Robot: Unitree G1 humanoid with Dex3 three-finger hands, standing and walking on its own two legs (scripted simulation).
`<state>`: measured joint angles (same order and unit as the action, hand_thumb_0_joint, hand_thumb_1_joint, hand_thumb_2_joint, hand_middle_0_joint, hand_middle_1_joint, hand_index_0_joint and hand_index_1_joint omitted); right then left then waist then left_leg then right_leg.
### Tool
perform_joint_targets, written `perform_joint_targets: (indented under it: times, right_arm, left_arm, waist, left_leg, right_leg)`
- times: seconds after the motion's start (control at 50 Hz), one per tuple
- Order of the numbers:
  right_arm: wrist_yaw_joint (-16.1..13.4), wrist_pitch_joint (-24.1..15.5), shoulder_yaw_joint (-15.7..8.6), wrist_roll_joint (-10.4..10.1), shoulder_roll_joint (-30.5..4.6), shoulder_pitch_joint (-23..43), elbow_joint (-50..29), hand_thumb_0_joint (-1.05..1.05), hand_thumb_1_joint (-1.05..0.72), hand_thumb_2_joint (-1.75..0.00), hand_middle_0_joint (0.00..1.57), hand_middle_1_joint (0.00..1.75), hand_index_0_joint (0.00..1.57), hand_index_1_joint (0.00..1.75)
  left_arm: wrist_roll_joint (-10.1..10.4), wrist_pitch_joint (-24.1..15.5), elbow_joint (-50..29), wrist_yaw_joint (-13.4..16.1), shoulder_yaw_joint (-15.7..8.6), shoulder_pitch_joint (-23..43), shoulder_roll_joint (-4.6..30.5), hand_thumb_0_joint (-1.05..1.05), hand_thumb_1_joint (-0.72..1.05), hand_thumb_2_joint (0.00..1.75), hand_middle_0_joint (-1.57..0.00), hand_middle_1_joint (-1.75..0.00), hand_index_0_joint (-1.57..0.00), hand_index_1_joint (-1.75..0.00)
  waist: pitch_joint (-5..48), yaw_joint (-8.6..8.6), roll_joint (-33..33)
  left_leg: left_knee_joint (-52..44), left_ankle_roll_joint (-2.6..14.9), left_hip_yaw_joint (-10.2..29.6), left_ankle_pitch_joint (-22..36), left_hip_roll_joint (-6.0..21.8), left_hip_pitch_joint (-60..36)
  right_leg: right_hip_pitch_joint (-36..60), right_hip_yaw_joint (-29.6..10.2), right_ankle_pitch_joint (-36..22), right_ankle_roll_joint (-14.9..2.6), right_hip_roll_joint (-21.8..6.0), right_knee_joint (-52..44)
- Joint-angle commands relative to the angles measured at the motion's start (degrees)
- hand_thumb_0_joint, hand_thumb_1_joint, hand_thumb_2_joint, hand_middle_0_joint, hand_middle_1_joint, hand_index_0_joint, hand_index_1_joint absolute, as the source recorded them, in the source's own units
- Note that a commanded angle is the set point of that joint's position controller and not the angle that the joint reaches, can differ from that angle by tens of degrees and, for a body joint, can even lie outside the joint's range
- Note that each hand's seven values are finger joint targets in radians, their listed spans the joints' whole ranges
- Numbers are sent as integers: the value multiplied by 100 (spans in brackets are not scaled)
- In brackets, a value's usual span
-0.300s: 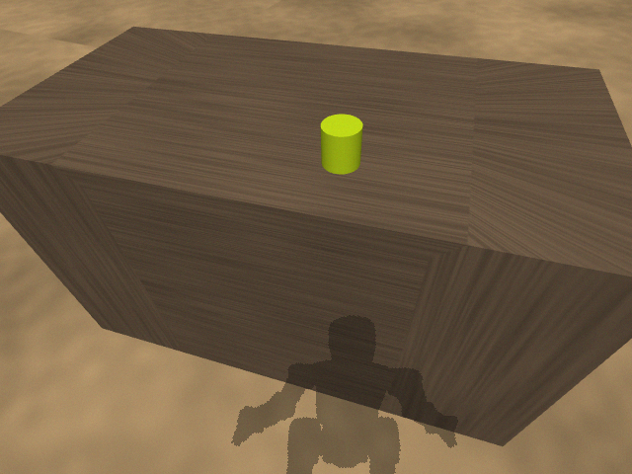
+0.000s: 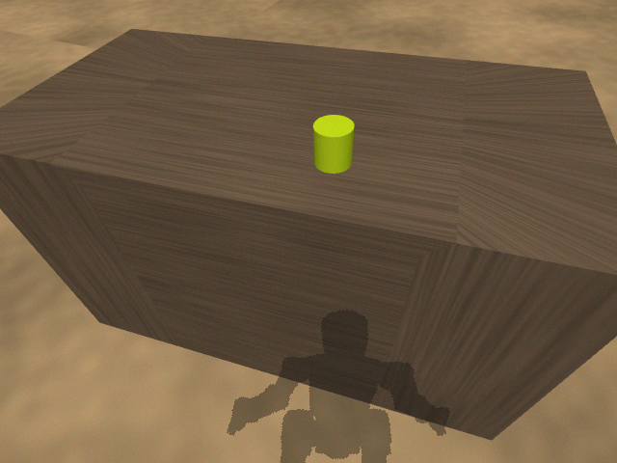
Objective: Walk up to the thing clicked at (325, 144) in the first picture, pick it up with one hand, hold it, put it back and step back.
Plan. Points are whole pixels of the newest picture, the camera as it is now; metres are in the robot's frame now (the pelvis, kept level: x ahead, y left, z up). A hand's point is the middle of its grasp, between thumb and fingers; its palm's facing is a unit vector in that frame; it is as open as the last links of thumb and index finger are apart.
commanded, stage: stand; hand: left
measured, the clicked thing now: (333, 144) +0.66 -0.02 +0.06
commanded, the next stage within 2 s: walk up in 0.82 s
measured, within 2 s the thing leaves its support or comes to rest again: neither
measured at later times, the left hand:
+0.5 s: hand out of the picture +0.08 +0.25 -0.15, palm faces -0.01 -0.94 -0.34, open 7.4 cm
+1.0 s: hand out of the picture +0.09 +0.26 -0.15, palm faces -0.09 -0.93 -0.35, open 7.4 cm
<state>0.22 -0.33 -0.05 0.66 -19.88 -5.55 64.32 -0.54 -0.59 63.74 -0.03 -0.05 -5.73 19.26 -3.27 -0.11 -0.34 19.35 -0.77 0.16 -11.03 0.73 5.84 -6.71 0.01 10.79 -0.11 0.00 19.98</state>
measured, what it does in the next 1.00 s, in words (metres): lifts its right foot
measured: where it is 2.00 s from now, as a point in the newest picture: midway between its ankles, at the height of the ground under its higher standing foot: outside the picture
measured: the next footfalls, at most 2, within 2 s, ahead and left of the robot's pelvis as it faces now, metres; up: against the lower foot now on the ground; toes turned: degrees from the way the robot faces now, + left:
right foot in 1.12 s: +0.13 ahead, -0.22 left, +0.00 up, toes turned -15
left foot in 1.42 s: +0.23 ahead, +0.02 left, +0.00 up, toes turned -14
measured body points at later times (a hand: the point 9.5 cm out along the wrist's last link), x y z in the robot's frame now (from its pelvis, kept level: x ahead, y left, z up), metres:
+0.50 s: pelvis +0.00 +0.00 +0.00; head +0.01 +0.00 +0.45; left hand +0.08 +0.30 -0.13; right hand +0.08 -0.30 -0.13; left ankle +0.00 +0.13 -0.75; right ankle +0.00 -0.12 -0.75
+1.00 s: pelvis +0.01 -0.02 -0.01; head +0.03 -0.02 +0.44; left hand +0.10 +0.30 -0.13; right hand +0.05 -0.35 -0.12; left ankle +0.00 +0.13 -0.75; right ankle +0.03 -0.16 -0.71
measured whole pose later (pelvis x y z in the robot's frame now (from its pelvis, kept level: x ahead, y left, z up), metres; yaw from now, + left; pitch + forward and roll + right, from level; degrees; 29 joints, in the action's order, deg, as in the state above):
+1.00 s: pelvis +0.01 -0.02 -0.01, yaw -5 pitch -3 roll +1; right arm -0.6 -3.6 -4.1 2.6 -22.0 -12.7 57.6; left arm -2.5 3.1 56.6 -5.0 -5.6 -12.3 24.2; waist -3.9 -0.5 2.2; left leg 23.3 -0.6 -4.6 -15.9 3.0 4.8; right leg -22.4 -3.4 22.9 -0.6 -2.3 49.1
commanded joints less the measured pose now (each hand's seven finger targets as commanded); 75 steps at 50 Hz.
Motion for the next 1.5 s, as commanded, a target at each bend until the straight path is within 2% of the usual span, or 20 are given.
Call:
perform_joint_targets:
  times: [0.0,0.78,0.82,0.84,0.86,0.9,0.98,1.04,1.08,1.1,1.12,1.14,1.22,1.3,1.36,1.38,1.4,1.42,1.44,1.48]
  right_arm:
    - [-84,-149,-218,-13,-1196,218,-330,0,-90,-90,20,30,20,30]
    - [-89,-142,-191,-7,-1200,127,-348,0,-90,-90,20,30,20,30]
    - [-192,-323,-698,114,-2056,-985,-419,0,-90,-90,20,30,20,30]
    - [-243,-354,-876,120,-2322,-1221,-475,0,-90,-90,20,30,20,30]
    - [-267,-412,-900,122,-2349,-1070,-672,0,-90,-90,20,30,20,30]
    - [-273,-497,-873,122,-2131,-489,-987,0,-90,-90,20,30,20,30]
    - [-163,-495,-902,254,-2040,-341,-1343,0,-90,-90,20,30,20,30]
    - [-93,-429,-902,245,-2056,-74,-1501,0,-90,-90,20,30,20,30]
    - [-60,-312,-751,249,-1636,-361,-1557,0,-90,-90,20,30,20,30]
    - [-42,-276,-590,187,-1223,-563,-1673,0,-90,-90,20,30,20,30]
    - [-9,-254,-482,51,-1086,-574,-1888,0,-90,-90,20,30,20,30]
    - [-19,-235,-650,75,-1628,-316,-1871,0,-90,-90,20,30,20,30]
    - [55,-193,-615,10,-1549,-1199,-1539,0,-90,-90,20,30,20,30]
    - [70,-68,-639,112,-1351,-1241,-1674,0,-90,-90,20,30,20,30]
    - [8,-80,-722,82,-1356,-1500,-1637,0,-90,-90,20,30,20,30]
    - [-20,-91,-770,137,-1510,-1550,-1665,0,-90,-90,20,30,20,30]
    - [-43,-117,-797,192,-1784,-1299,-1813,0,-90,-90,20,30,20,30]
    - [-29,-137,-788,93,-2024,-736,-2013,0,-90,-90,20,30,20,30]
    - [3,-130,-811,80,-2024,-574,-2017,0,-90,-90,20,30,20,30]
    - [-37,-111,-700,102,-1743,-514,-1990,0,-90,-90,20,30,20,30]
  left_arm:
    - [9,-118,-350,47,-221,191,1243,0,90,90,-20,-30,-20,-30]
    - [-3,-111,-337,51,-233,157,1301,0,90,90,-20,-30,-20,-30]
    - [-231,115,-897,-241,-642,79,1584,0,90,90,-20,-30,-20,-30]
    - [-275,198,-1125,-327,-692,421,1522,0,90,90,-20,-30,-20,-30]
    - [-297,242,-1276,-348,-741,341,1522,0,90,90,-20,-30,-20,-30]
    - [-186,250,-1287,-449,-762,-192,1534,0,90,90,-20,-30,-20,-30]
    - [-175,206,-1474,-656,-797,-411,1401,0,90,90,-20,-30,-20,-30]
    - [-171,160,-1346,-634,-806,-1022,1398,0,90,90,-20,-30,-20,-30]
    - [-195,30,-1047,-515,-911,-1864,1638,0,90,90,-20,-30,-20,-30]
    - [-228,-25,-1064,-400,-1053,-2388,2095,0,90,90,-20,-30,-20,-30]
    - [-168,-85,-1381,-327,-1060,-2160,2497,0,90,90,-20,-30,-20,-30]
    - [-119,-90,-1546,-327,-1039,-1833,2624,0,90,90,-20,-30,-20,-30]
    - [-26,-180,-1725,-132,-832,-1187,2105,0,90,90,-20,-30,-20,-30]
    - [-57,-251,-1878,4,-650,-1159,1916,0,90,90,-20,-30,-20,-30]
    - [33,-210,-2046,76,-513,-672,1788,0,90,90,-20,-30,-20,-30]
    - [63,-190,-2086,100,-423,-694,1582,0,90,90,-20,-30,-20,-30]
    - [122,-169,-2095,119,-350,-931,1325,0,90,90,-20,-30,-20,-30]
    - [174,-102,-1945,175,-342,-1225,1361,0,90,90,-20,-30,-20,-30]
    - [101,-56,-1752,214,-450,-1294,1674,0,90,90,-20,-30,-20,-30]
    - [97,-85,-1668,211,-461,-1152,1578,0,90,90,-20,-30,-20,-30]
  waist:
    - [475,-7,31]
    - [422,11,17]
    - [366,427,-58]
    - [-67,663,-645]
    - [-396,486,-381]
    - [-360,22,-268]
    - [-320,-6,-995]
    - [-114,-288,-972]
    - [228,-522,428]
    - [232,-813,1870]
    - [68,-624,2393]
    - [-310,-489,1355]
    - [-213,-15,849]
    - [-108,-30,625]
    - [276,321,471]
    - [322,376,214]
    - [370,218,-696]
    - [374,27,-1241]
    - [392,48,-1113]
    - [156,18,-892]
  left_leg:
    - [-296,176,455,752,644,-91]
    - [-374,191,473,697,658,-40]
    - [-326,923,1149,-2230,1199,-1462]
    - [-1006,1434,2053,-2621,2196,-1209]
    - [-1098,1621,2353,-2386,2703,-637]
    - [-991,1480,1792,-1650,2497,-251]
    - [-529,1118,336,-1118,1748,330]
    - [163,910,-182,-1515,1437,1054]
    - [2078,699,-695,-1804,838,1757]
    - [3803,470,-941,-2026,344,2533]
    - [4734,209,-493,-2619,-175,3187]
    - [4953,164,97,-2465,208,2920]
    - [3956,248,263,-1592,660,2261]
    - [2763,188,54,-1397,433,1307]
    - [1609,266,-172,-111,146,273]
    - [1236,389,128,171,273,95]
    - [490,605,1297,447,1072,209]
    - [-17,1279,2409,7,2031,895]
    - [69,1679,2657,-142,2201,1025]
    - [475,1564,1816,715,1788,938]
  right_leg:
    - [69,-544,-823,-152,-722,-342]
    - [115,-551,-809,-156,-737,-414]
    - [-2134,-337,1807,-275,-117,1081]
    - [-2939,-237,1881,-152,-95,2628]
    - [-3186,-733,1775,-110,-401,3323]
    - [-2839,-1039,1328,-126,-675,3716]
    - [-1792,-322,1243,-29,-669,2322]
    - [-611,326,582,-136,-356,1753]
    - [666,591,546,-94,184,1354]
    - [991,-812,1882,-403,-457,286]
    - [333,-3765,2634,-1121,-1838,-1126]
    - [-378,-4324,2960,-1703,-2232,-1116]
    - [-753,-2269,1420,-1303,-1471,-245]
    - [-1468,-1585,-722,-1250,-1353,335]
    - [-1843,-1118,-1393,-944,-1128,1286]
    - [-2044,-987,-1130,-684,-906,1681]
    - [-2142,-629,-340,-355,-313,2238]
    - [-1690,-225,1647,-155,319,2881]
    - [-1441,-492,2576,-154,192,3602]
    - [-1788,-498,2502,-167,110,3749]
